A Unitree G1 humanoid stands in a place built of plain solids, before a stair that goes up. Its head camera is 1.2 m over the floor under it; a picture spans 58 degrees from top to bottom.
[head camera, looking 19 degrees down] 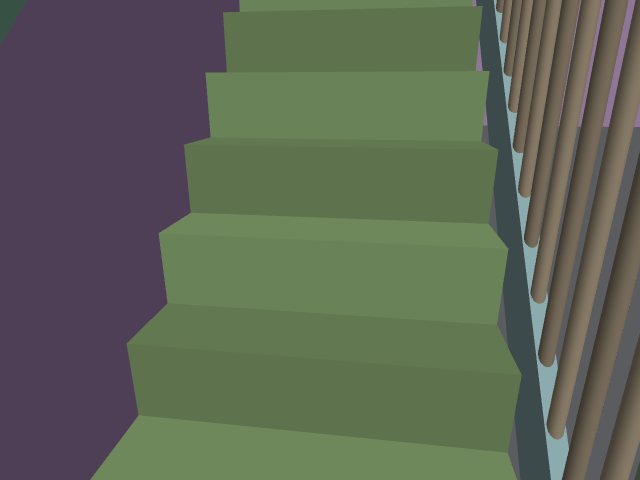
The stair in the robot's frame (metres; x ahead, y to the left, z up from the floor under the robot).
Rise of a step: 0.21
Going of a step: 0.21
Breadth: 0.90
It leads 8 degrees to the right of straight ahead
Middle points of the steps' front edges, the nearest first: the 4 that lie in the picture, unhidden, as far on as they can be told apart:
0.84 0.02 0.63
1.05 -0.01 0.84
1.25 -0.04 1.05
1.46 -0.07 1.26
